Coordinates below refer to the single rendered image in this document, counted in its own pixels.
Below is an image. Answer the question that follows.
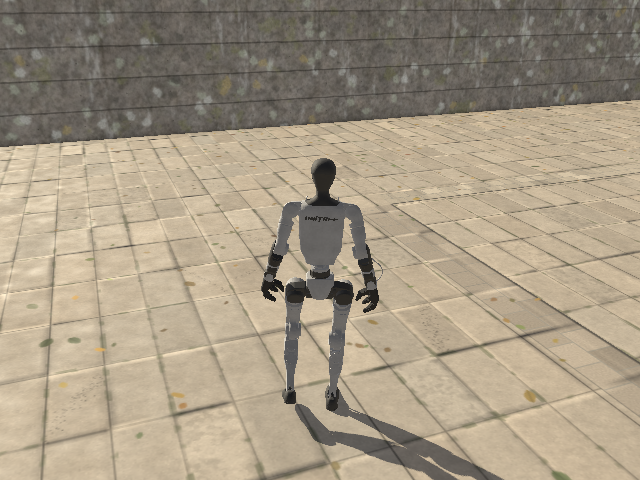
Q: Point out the left robot upper arm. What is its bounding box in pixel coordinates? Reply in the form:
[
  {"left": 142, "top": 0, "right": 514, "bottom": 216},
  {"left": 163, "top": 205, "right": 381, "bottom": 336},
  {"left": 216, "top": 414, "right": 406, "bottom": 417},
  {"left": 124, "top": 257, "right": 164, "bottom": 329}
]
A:
[{"left": 273, "top": 201, "right": 302, "bottom": 256}]

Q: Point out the robot left hand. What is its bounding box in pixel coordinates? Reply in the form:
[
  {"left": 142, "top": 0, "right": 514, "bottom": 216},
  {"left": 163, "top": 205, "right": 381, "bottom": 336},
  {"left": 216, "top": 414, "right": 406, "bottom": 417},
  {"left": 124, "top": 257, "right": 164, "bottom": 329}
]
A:
[{"left": 261, "top": 278, "right": 284, "bottom": 302}]

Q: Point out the left robot forearm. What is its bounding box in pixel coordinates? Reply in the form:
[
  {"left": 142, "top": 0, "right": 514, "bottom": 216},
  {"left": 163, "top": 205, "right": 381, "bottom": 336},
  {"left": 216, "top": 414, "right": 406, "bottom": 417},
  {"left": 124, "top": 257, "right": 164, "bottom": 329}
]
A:
[{"left": 263, "top": 240, "right": 283, "bottom": 282}]

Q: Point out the left robot foot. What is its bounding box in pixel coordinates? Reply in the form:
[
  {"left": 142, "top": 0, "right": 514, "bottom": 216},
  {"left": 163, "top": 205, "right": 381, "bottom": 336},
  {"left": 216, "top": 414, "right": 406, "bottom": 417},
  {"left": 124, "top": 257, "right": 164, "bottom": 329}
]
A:
[{"left": 282, "top": 386, "right": 296, "bottom": 404}]

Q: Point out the robot right hand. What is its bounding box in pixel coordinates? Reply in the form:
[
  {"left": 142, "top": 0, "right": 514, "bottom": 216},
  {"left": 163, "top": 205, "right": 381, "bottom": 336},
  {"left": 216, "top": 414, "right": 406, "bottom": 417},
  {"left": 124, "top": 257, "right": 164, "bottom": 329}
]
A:
[{"left": 355, "top": 287, "right": 379, "bottom": 313}]

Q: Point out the right robot upper arm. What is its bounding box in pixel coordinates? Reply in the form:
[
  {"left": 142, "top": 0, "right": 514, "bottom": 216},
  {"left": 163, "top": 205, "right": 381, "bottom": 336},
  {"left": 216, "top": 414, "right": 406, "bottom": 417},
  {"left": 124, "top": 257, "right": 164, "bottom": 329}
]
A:
[{"left": 343, "top": 202, "right": 368, "bottom": 260}]

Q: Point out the right robot forearm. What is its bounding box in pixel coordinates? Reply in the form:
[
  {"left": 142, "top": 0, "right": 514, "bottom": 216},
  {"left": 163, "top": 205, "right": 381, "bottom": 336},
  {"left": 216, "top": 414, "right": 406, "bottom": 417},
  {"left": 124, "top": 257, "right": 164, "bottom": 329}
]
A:
[{"left": 358, "top": 244, "right": 377, "bottom": 290}]

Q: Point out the right robot thigh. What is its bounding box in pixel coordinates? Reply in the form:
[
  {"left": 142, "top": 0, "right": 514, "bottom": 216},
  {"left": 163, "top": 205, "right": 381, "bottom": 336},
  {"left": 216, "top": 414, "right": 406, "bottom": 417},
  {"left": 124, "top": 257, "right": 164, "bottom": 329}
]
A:
[{"left": 328, "top": 279, "right": 354, "bottom": 350}]

